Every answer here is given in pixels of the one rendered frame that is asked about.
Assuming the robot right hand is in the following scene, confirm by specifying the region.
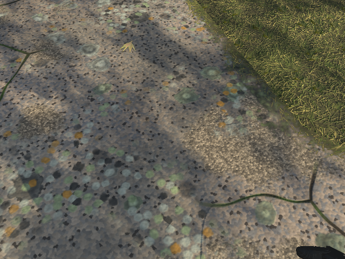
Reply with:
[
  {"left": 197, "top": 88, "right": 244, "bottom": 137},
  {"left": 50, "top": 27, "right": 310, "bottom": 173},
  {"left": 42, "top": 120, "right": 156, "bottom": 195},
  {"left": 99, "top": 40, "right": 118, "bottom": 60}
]
[{"left": 296, "top": 246, "right": 345, "bottom": 259}]

